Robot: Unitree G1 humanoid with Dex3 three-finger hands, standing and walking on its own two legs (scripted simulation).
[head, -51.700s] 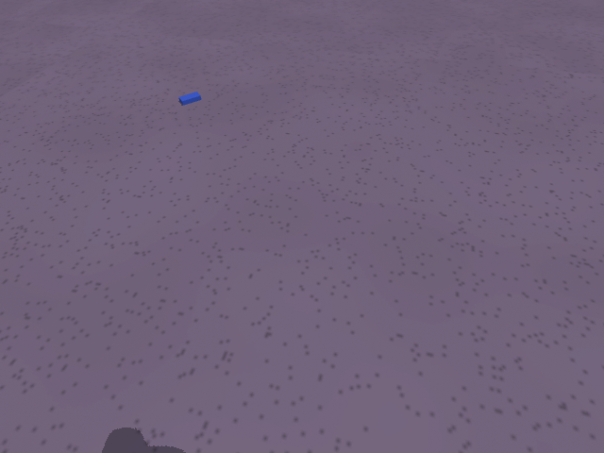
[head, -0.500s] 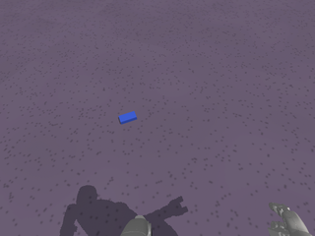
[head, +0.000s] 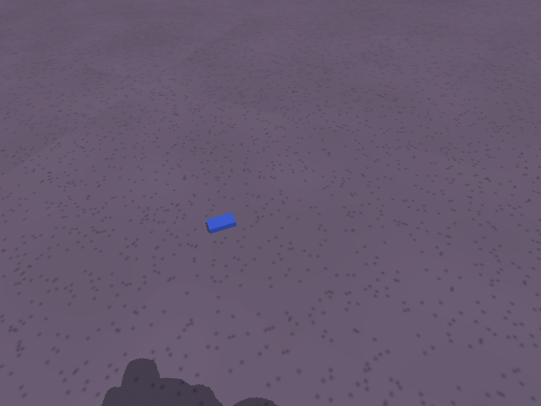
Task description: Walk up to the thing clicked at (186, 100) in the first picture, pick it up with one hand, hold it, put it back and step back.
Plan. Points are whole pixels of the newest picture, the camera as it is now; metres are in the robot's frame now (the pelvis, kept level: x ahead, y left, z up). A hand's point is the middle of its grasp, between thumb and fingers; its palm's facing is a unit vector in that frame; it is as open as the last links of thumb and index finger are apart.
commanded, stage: step back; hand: left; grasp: from above
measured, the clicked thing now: (221, 222) +1.07 +0.26 -0.74
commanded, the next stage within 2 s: stand in 0.62 s
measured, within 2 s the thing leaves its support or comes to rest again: neither
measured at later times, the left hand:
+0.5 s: hand out of the picture +0.11 +0.29 -0.15, palm faces +0.03 -0.94 -0.35, open 7.4 cm
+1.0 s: hand out of the picture +0.14 +0.27 -0.14, palm faces -0.03 -0.95 -0.32, open 7.4 cm
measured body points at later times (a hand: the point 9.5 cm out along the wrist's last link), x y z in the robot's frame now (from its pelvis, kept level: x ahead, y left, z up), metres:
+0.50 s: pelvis +0.05 +0.02 +0.00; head +0.08 +0.04 +0.45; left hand +0.11 +0.34 -0.13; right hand +0.18 -0.26 -0.11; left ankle +0.09 +0.15 -0.72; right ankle +0.03 -0.11 -0.72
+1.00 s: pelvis +0.06 +0.02 +0.02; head +0.08 +0.02 +0.47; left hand +0.14 +0.32 -0.11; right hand +0.14 -0.28 -0.11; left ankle +0.09 +0.15 -0.72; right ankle +0.03 -0.11 -0.72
